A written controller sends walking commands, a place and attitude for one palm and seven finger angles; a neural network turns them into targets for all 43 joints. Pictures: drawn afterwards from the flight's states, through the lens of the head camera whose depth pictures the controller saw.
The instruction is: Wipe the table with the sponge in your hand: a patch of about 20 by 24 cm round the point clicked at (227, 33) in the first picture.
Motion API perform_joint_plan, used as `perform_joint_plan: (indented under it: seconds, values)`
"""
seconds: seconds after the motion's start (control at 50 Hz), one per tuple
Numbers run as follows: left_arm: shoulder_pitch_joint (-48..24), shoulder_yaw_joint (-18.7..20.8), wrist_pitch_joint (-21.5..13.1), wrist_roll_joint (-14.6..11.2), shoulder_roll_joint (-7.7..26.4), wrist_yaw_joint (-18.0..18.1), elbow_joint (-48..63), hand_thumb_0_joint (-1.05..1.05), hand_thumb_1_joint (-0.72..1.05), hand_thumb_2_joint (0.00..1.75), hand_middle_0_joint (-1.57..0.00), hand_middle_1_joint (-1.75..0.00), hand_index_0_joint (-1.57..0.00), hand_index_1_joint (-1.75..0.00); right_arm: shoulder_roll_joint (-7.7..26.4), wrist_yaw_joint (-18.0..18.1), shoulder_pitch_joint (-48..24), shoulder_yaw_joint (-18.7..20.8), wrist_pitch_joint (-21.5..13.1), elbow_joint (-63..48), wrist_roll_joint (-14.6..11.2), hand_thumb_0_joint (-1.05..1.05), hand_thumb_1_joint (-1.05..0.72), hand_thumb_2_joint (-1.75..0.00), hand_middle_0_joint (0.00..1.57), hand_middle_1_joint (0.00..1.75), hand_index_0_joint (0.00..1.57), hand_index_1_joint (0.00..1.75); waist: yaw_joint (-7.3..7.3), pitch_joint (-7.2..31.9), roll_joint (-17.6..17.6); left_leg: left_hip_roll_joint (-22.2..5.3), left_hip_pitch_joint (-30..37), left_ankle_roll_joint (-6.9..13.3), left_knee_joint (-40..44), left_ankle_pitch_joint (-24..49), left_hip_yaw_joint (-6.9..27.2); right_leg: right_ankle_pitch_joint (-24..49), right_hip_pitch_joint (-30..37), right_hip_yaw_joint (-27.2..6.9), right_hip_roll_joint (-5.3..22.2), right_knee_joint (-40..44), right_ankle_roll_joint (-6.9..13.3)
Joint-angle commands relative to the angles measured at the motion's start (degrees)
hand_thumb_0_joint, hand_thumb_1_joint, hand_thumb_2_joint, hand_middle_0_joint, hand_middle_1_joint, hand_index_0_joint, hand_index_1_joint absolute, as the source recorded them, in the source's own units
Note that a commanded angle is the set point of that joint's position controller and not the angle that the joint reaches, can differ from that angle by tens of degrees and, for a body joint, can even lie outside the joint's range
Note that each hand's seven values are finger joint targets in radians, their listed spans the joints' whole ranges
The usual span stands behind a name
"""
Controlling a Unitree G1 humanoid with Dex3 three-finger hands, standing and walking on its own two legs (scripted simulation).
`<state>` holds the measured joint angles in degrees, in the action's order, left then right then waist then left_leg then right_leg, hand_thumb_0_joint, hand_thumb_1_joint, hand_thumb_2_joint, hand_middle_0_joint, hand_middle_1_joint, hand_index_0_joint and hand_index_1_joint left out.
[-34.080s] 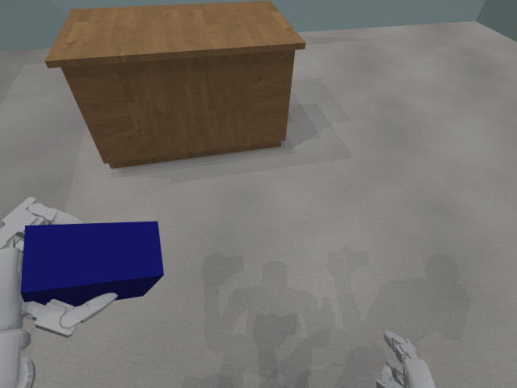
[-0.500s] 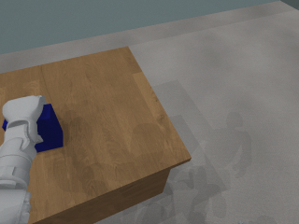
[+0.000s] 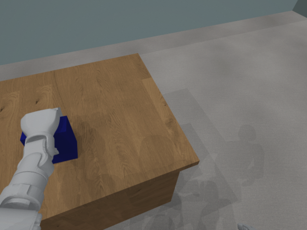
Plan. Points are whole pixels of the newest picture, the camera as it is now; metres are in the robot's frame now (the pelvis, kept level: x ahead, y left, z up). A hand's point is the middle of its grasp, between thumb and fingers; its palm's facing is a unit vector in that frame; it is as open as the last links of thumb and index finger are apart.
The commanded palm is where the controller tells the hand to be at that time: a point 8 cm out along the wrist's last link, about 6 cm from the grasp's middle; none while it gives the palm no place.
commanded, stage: wipe back along the first lane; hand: left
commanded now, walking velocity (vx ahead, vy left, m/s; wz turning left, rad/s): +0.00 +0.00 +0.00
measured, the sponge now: (55, 146) +0.35 +0.33 -0.03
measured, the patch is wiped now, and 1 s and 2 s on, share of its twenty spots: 0.90 0.90 0.95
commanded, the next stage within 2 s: lift the sponge slowly off the table in 0.98 s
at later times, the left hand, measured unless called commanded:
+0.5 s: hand (51, 150) +0.31 +0.30 +0.02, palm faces -0.05 -0.03 -1.00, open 10.5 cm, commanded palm +0.27 +0.28 +0.04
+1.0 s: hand (50, 169) +0.26 +0.28 +0.02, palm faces -0.03 -0.06 -1.00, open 10.5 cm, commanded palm +0.21 +0.27 +0.05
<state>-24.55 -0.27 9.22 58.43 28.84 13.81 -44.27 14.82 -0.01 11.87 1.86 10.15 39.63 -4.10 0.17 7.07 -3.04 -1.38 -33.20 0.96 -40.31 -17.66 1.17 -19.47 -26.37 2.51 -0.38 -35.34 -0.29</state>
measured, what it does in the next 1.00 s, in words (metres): stands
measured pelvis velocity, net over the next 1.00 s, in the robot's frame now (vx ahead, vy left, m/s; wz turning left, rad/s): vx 0.01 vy -0.02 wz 0.01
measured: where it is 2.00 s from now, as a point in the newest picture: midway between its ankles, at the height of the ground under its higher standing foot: outside the picture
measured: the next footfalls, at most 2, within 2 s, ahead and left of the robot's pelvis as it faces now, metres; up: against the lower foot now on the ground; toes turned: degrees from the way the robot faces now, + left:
none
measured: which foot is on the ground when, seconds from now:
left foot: down 0.00-1.00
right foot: down 0.00-1.00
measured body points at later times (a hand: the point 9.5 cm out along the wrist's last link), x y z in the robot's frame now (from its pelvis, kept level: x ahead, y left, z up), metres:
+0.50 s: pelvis +0.01 -0.01 +0.00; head +0.02 -0.02 +0.45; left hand +0.31 +0.30 +0.08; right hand +0.18 -0.25 -0.11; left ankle +0.02 +0.11 -0.72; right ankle -0.03 -0.13 -0.72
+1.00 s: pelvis +0.01 -0.02 +0.01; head +0.01 -0.04 +0.45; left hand +0.26 +0.28 +0.08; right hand +0.20 -0.25 -0.10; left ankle +0.02 +0.11 -0.72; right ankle -0.03 -0.13 -0.72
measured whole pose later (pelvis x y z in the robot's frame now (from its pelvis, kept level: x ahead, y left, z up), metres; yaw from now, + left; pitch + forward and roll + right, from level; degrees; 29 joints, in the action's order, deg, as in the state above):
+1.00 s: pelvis +0.01 -0.02 +0.01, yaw +0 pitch +5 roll -1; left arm 3.5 -2.5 15.1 55.6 22.8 13.9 -14.1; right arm 15.0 0.7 7.0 1.2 7.0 36.9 -3.9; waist -3.6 6.1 -4.4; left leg -1.5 -24.4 -0.2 -37.4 -17.9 1.2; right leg -20.6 -18.5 2.4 -0.5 -34.3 0.6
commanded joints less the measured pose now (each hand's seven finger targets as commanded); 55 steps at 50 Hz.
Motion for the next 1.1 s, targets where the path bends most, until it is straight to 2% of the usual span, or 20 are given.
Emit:
perform_joint_plan:
  seconds: [0.0, 0.1, 0.26, 0.32, 0.42, 0.46, 0.52, 0.58, 0.6, 0.62, 0.68, 0.7, 0.78, 0.8, 0.82, 0.9, 0.92, 1.0, 1.02, 1.08]
  values:
    - [-4.4, 0.5, 0.1, -0.5, 7.6, -1.4, 4.6, 0.00, 0.10, 1.30, -1.20, -1.60, -1.20, -1.60, 8.9, 0.4, -3.2, 2.5, -2.0, -7.1, -0.3, 0.00, -0.90, -0.90, 0.20, 0.30, 0.20, 0.30, -0.69, 11.0, 2.3, 1.7, 11.9, 1.8, 5.0, 12.5, 0.5, 13.2, 1.8, 1.0, -2.9, 4.4, 4.2]
    - [0.8, -1.2, 1.9, -1.2, 4.5, -1.4, 8.8, 0.00, 0.10, 1.30, -1.20, -1.60, -1.20, -1.60, 8.5, 0.2, -4.9, 2.5, -2.3, -8.1, -0.5, 0.00, -0.90, -0.90, 0.20, 0.30, 0.20, 0.30, -1.20, 10.7, 2.2, 1.6, 12.9, 1.7, 4.9, 13.8, 0.4, 14.5, 2.6, 1.2, -2.9, 4.2, 4.2]
    - [5.5, -1.8, 4.8, -1.6, 4.4, -1.9, 12.8, 0.00, 0.10, 1.30, -1.20, -1.60, -1.20, -1.60, 8.5, 0.6, -6.5, 1.9, -2.8, -8.6, -0.6, 0.00, -0.90, -0.90, 0.20, 0.30, 0.20, 0.30, -1.41, 7.3, 3.8, 2.3, 12.7, 1.7, 5.8, 11.5, 0.1, 13.3, 3.5, 1.2, -2.8, 5.2, 3.9]
    - [9.2, -2.7, 4.6, -1.9, 2.6, -2.3, 15.8, 0.00, 0.10, 1.30, -1.20, -1.60, -1.20, -1.60, 8.2, 0.4, -7.0, 2.0, -3.3, -9.3, -0.5, 0.00, -0.90, -0.90, 0.20, 0.30, 0.20, 0.30, -2.07, 8.5, 2.4, 2.3, 14.2, 1.7, 5.4, 13.8, 0.2, 15.3, 4.6, 1.2, -2.9, 4.6, 4.1]
    - [13.2, -1.8, 5.3, -2.2, 2.7, -2.3, 18.8, 0.00, 0.10, 1.30, -1.20, -1.60, -1.20, -1.60, 8.0, 0.4, -8.4, 1.9, -3.8, -9.9, -0.4, 0.00, -0.90, -0.90, 0.20, 0.30, 0.20, 0.30, -2.48, 6.4, 4.1, 2.4, 13.9, 1.6, 5.7, 13.4, 0.2, 15.6, 4.9, 1.2, -2.9, 4.9, 4.0]
    - [13.9, -3.5, 5.7, -2.2, 0.7, -2.2, 20.5, 0.00, 0.10, 1.30, -1.20, -1.60, -1.20, -1.60, 7.7, 0.3, -8.9, 1.8, -4.0, -10.3, -0.4, 0.00, -0.90, -0.90, 0.20, 0.30, 0.20, 0.30, -2.33, 6.3, 4.7, 2.5, 14.0, 1.7, 5.7, 13.2, 0.0, 15.9, 4.9, 1.3, -2.8, 5.1, 3.8]
    - [15.7, -2.4, 6.0, -2.1, 1.7, -2.0, 21.9, 0.00, 0.10, 1.30, -1.20, -1.60, -1.20, -1.60, 7.7, 0.4, -9.5, 1.7, -4.2, -10.4, -0.3, 0.00, -0.90, -0.90, 0.20, 0.30, 0.20, 0.30, -2.85, 6.3, 3.7, 2.7, 14.3, 1.6, 5.7, 13.3, 0.0, 16.2, 5.8, 1.0, -2.8, 4.8, 4.0]
    - [16.8, -3.9, 6.3, -1.9, 0.0, -2.0, 23.4, 0.00, 0.10, 1.30, -1.20, -1.60, -1.20, -1.60, 7.4, 0.4, -10.1, 1.6, -4.6, -10.5, -0.2, 0.00, -0.90, -0.90, 0.20, 0.30, 0.20, 0.30, -2.69, 6.5, 4.2, 2.8, 14.7, 1.7, 5.4, 14.2, -0.6, 18.2, 6.1, 0.8, -2.6, 4.7, 3.9]
    - [17.7, -1.9, 6.2, -2.1, 1.3, -2.0, 24.0, 0.00, 0.10, 1.30, -1.20, -1.60, -1.20, -1.60, 7.5, 0.4, -10.5, 1.6, -4.6, -10.5, -0.3, 0.00, -0.90, -0.90, 0.20, 0.30, 0.20, 0.30, -3.20, 7.0, 4.4, 2.7, 14.8, 1.5, 5.6, 14.9, -0.1, 18.7, 6.9, 0.5, -2.7, 4.7, 4.1]
    - [19.1, -3.7, 6.2, -2.3, -0.5, -2.0, 24.8, 0.00, 0.10, 1.30, -1.20, -1.60, -1.20, -1.60, 7.2, 0.4, -10.5, 1.6, -4.8, -10.8, -0.2, 0.00, -0.90, -0.90, 0.20, 0.30, 0.20, 0.30, -3.10, 6.9, 4.1, 2.8, 15.2, 1.7, 5.3, 15.2, -0.5, 19.6, 7.0, 0.8, -2.7, 4.5, 3.9]
    - [21.7, -2.5, 6.3, -2.7, 0.5, -2.0, 25.8, 0.00, 0.10, 1.30, -1.20, -1.60, -1.20, -1.60, 7.2, 0.5, -11.0, 1.5, -5.0, -10.8, -0.2, 0.00, -0.90, -0.90, 0.20, 0.30, 0.20, 0.30, -3.29, 6.3, 6.3, 3.0, 14.3, 1.7, 5.4, 14.5, -0.9, 21.0, 8.1, 0.2, -2.4, 4.9, 3.6]
    - [23.1, 0.1, 6.4, -3.0, 2.7, -1.9, 26.4, 0.00, 0.10, 1.30, -1.20, -1.60, -1.20, -1.60, 7.4, 0.5, -11.5, 1.4, -5.1, -11.0, -0.2, 0.00, -0.90, -0.90, 0.20, 0.30, 0.20, 0.30, -4.09, 6.0, 5.2, 3.0, 13.9, 1.6, 5.9, 14.6, -0.6, 21.3, 8.9, -0.3, -2.4, 5.1, 3.8]
    - [25.7, -2.1, 6.3, -3.1, 0.4, -2.1, 28.7, 0.00, 0.10, 1.30, -1.20, -1.60, -1.20, -1.60, 6.9, 0.4, -12.1, 1.3, -5.5, -11.4, -0.2, 0.00, -0.90, -0.90, 0.20, 0.30, 0.20, 0.30, -3.91, 4.6, 5.1, 3.2, 14.1, 1.6, 6.0, 14.1, -1.1, 21.2, 8.6, 0.0, -2.1, 5.4, 3.5]
    - [25.5, 0.0, 6.4, -3.2, 2.4, -2.0, 29.1, 0.00, 0.10, 1.30, -1.20, -1.60, -1.20, -1.60, 7.2, 0.5, -12.3, 1.3, -5.4, -11.2, -0.1, 0.00, -0.90, -0.90, 0.20, 0.30, 0.20, 0.30, -4.19, 4.5, 4.9, 3.1, 14.1, 1.5, 6.4, 13.6, -0.7, 20.1, 8.8, -0.4, -2.3, 5.6, 3.7]
    - [25.4, -1.8, 6.5, -3.2, 0.8, -2.1, 30.0, 0.00, 0.10, 1.30, -1.20, -1.60, -1.20, -1.60, 6.9, 0.7, -12.2, 1.3, -5.5, -11.5, 0.0, 0.00, -0.90, -0.90, 0.20, 0.30, 0.20, 0.30, -3.91, 4.3, 4.3, 3.2, 14.3, 1.7, 6.4, 12.9, -1.0, 19.1, 8.7, -0.1, -2.3, 5.7, 3.5]
    - [28.5, 0.7, 6.2, -3.4, 2.6, -2.1, 30.9, 0.00, 0.10, 1.30, -1.20, -1.60, -1.20, -1.60, 7.0, 0.7, -12.9, 1.4, -5.9, -11.4, 0.0, 0.00, -0.90, -0.90, 0.20, 0.30, 0.20, 0.30, -4.83, 4.8, 4.9, 3.3, 14.4, 1.6, 6.5, 13.1, -0.8, 19.8, 9.6, -0.8, -2.3, 6.0, 3.7]
    - [28.7, -1.3, 5.9, -3.5, 0.7, -2.1, 31.6, 0.00, 0.10, 1.30, -1.20, -1.60, -1.20, -1.60, 6.7, 0.8, -12.6, 1.4, -5.9, -11.5, 0.1, 0.00, -0.90, -0.90, 0.20, 0.30, 0.20, 0.30, -4.30, 4.8, 5.1, 3.3, 14.5, 1.7, 6.3, 13.1, -1.3, 19.9, 9.5, -0.4, -2.2, 5.7, 3.5]
    - [32.2, -0.2, 5.7, -3.6, 0.9, -1.9, 33.3, 0.00, 0.10, 1.30, -1.20, -1.60, -1.20, -1.60, 6.7, 0.6, -13.6, 1.5, -6.4, -11.8, 0.1, 0.00, -0.90, -0.90, 0.20, 0.30, 0.20, 0.30, -5.10, 3.8, 4.6, 3.2, 14.3, 1.5, 6.8, 12.7, -0.8, 19.0, 9.2, -0.9, -2.3, 6.0, 3.7]
    - [32.5, -2.4, 5.6, -3.8, -1.1, -1.8, 34.6, 0.00, 0.10, 1.30, -1.20, -1.60, -1.20, -1.60, 6.4, 0.6, -13.4, 1.5, -6.5, -12.1, 0.2, 0.00, -0.90, -0.90, 0.20, 0.30, 0.20, 0.30, -4.65, 4.4, 4.2, 3.2, 14.8, 1.7, 6.5, 12.7, -1.3, 19.5, 9.4, -0.5, -2.3, 5.6, 3.6]
    - [30.0, -2.2, 6.1, -3.5, -0.5, -1.5, 35.1, 0.00, 0.10, 1.30, -1.20, -1.60, -1.20, -1.60, 6.6, 0.8, -13.6, 1.5, -6.6, -11.7, 0.2, 0.00, -0.90, -0.90, 0.20, 0.30, 0.20, 0.30, -4.20, 2.8, 5.5, 3.0, 14.5, 1.7, 6.9, 11.1, -1.1, 17.1, 7.8, -0.5, -2.2, 6.4, 3.3]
